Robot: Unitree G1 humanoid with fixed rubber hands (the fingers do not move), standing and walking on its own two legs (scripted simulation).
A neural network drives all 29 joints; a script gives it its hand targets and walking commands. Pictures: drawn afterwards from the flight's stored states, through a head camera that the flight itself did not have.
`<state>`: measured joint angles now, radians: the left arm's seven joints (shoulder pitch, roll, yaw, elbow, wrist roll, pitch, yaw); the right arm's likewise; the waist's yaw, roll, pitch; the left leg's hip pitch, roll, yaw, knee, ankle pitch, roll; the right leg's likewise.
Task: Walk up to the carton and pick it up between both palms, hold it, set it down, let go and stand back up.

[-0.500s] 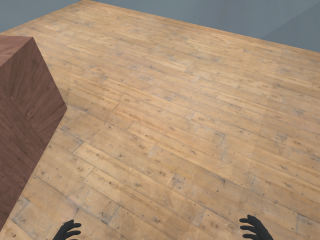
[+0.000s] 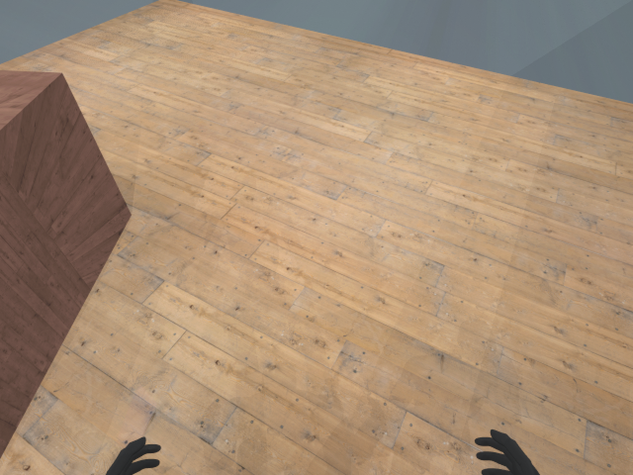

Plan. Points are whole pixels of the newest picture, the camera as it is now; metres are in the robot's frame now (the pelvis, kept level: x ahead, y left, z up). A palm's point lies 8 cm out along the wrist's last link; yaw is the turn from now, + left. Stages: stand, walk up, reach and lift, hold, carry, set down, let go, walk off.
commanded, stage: stand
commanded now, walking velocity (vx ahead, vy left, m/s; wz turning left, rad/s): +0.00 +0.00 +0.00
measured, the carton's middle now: out of the picture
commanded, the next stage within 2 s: none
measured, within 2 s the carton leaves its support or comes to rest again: neither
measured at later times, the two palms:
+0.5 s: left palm out of the picture +0.11 +0.26 -0.09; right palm out of the picture +0.12 -0.26 -0.08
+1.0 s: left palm out of the picture +0.11 +0.26 -0.09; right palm out of the picture +0.12 -0.26 -0.09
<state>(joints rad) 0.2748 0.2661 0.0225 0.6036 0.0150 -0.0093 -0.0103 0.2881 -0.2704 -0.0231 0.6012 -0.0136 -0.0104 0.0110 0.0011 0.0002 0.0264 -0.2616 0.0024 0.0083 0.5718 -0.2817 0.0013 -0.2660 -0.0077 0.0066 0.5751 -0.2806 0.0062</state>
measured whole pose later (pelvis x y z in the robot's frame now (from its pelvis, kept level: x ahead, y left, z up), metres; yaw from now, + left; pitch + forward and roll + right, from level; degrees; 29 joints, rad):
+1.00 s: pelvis +0.00 +0.00 +0.00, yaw +1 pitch -1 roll +0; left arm 0.29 0.27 0.02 0.64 0.01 -0.01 -0.01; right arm 0.29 -0.27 -0.02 0.62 -0.01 -0.01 0.01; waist 0.00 0.00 0.02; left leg -0.26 0.00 -0.01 0.55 -0.27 0.00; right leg -0.25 -0.01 -0.01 0.55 -0.27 0.00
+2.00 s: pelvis +0.00 +0.00 +0.00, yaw +0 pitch -2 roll +0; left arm 0.29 0.27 0.02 0.62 0.01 -0.01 -0.01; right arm 0.30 -0.28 -0.02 0.63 -0.01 -0.01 0.01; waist 0.00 0.00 0.02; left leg -0.25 0.00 0.01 0.55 -0.28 0.00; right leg -0.25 -0.01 0.01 0.56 -0.28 0.01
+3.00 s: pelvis +0.08 +0.12 -0.03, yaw +24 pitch -3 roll -1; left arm 0.29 0.40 0.08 0.70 0.07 -0.02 -0.03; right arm 0.32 -0.33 -0.07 0.64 -0.03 -0.04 0.05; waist -0.01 -0.09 0.05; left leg -0.42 0.06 0.07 0.85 -0.38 0.02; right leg -0.21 -0.18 -0.08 1.08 -0.56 -0.04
